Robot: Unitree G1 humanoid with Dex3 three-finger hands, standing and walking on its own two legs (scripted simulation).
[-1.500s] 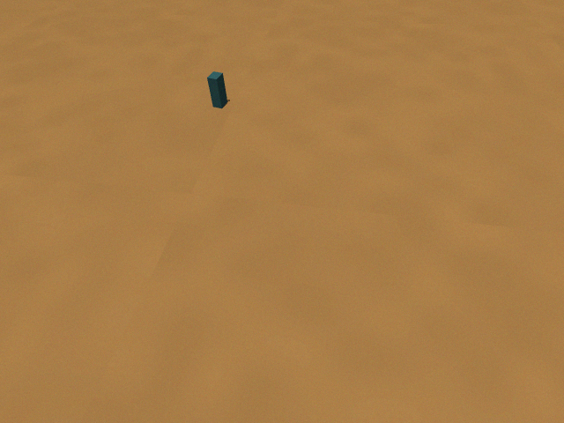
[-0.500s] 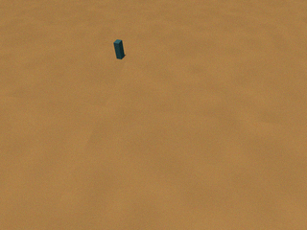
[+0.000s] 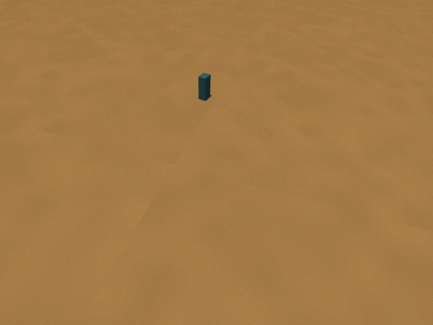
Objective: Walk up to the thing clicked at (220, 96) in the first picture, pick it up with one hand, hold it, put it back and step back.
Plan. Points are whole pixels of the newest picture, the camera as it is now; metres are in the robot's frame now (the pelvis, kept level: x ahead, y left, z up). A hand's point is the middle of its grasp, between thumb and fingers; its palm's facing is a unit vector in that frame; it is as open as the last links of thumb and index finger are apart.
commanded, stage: walk up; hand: left
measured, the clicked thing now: (204, 87) +2.07 +0.19 -0.65
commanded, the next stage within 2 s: none
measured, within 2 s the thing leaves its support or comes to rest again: neither
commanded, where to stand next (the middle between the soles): +1.74 -0.03 m, yaw +1 degrees
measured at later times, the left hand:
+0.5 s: hand (131, 205) +0.46 +0.28 -0.14, palm faces -0.11 -0.94 -0.32, open 7.4 cm
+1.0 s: hand (125, 162) +0.65 +0.36 -0.16, palm faces +0.04 -0.93 -0.36, open 7.4 cm
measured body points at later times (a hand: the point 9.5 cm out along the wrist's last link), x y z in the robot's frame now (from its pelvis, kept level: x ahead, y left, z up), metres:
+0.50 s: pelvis +0.30 +0.03 -0.01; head +0.34 +0.03 +0.44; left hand +0.46 +0.33 -0.12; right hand +0.26 -0.29 -0.12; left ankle +0.08 +0.13 -0.72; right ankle +0.45 -0.08 -0.72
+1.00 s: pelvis +0.63 +0.06 -0.01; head +0.64 +0.09 +0.44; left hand +0.65 +0.41 -0.14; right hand +0.77 -0.25 -0.08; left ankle +0.73 +0.18 -0.72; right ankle +0.47 -0.08 -0.68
